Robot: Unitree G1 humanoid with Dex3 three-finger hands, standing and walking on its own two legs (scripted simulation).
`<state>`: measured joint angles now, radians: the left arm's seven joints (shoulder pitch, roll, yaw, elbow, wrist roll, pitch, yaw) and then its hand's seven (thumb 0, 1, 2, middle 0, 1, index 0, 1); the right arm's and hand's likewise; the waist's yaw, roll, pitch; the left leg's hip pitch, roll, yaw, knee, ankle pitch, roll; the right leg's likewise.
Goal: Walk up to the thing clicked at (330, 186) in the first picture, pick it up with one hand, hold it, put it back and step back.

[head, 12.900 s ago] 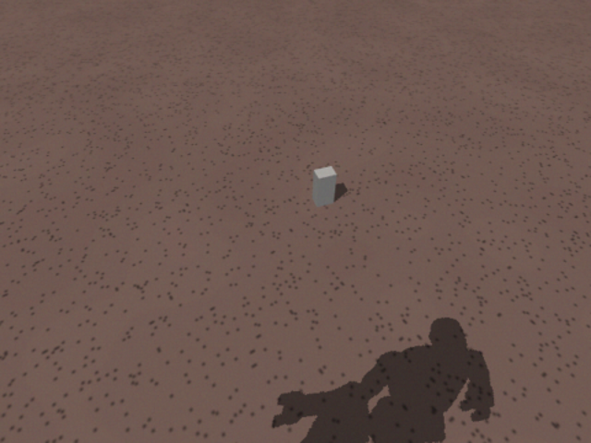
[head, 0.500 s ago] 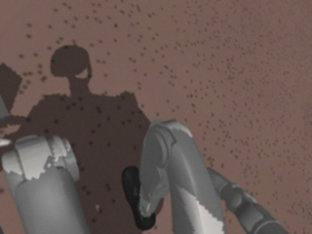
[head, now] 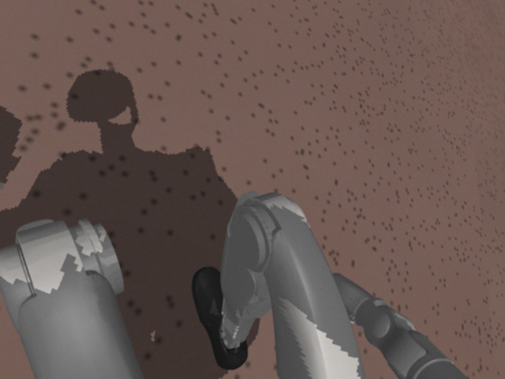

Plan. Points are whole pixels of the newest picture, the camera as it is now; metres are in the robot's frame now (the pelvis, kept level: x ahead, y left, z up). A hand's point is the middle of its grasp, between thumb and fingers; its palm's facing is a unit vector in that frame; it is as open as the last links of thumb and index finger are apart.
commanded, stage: close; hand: left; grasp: from the side
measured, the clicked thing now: out of the picture +0.41 +0.32 -0.19
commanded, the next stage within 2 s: settle in 0.62 s
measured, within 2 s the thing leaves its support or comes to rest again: leaves its support in 1.02 s
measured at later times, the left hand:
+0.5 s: hand out of the picture +0.39 +0.33 -0.15, palm faces +0.46 -0.89 +0.01, open 10.7 cm
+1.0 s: hand out of the picture +0.40 +0.33 -0.15, palm faces +0.43 -0.90 +0.00, open 10.2 cm
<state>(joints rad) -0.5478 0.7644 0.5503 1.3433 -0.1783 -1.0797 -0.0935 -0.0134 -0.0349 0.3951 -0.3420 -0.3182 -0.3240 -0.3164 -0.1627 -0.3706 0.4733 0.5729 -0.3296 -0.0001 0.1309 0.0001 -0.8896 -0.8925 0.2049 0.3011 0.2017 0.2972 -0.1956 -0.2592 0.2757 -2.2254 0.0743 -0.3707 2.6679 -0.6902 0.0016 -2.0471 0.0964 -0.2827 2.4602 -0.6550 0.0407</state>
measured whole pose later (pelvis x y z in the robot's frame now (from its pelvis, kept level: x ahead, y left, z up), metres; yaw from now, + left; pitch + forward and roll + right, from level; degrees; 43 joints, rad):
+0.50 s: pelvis +0.00 +0.00 +0.00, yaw +0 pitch +11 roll -16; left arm -0.56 0.79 0.54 1.33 -0.19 -1.07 -0.09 0.00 -0.11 0.72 -0.59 -0.76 -0.55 -0.76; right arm -0.16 -0.36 0.48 0.57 -0.33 0.01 0.13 0.00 -0.88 -0.89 0.20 0.30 0.20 0.30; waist -0.19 -0.27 0.28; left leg -2.22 0.07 -0.38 2.67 -0.70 0.00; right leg -2.05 0.10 -0.29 2.46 -0.66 0.04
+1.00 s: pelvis +0.01 +0.00 +0.01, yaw +0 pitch +13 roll -16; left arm -0.53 0.75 0.51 1.20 -0.15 -0.99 -0.06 0.00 -0.27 0.95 -0.68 -0.95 -0.65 -0.97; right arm -0.17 -0.34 0.44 0.56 -0.32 0.03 0.13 0.00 -0.91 -0.90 0.21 0.30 0.20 0.30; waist -0.17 -0.26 0.26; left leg -2.22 0.07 -0.37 2.65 -0.72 0.00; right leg -2.04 0.09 -0.29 2.44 -0.68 0.04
